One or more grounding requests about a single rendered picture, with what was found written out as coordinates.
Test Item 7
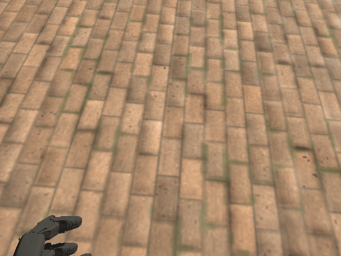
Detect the robot left hand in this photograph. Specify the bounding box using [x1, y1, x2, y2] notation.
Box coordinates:
[13, 215, 91, 256]

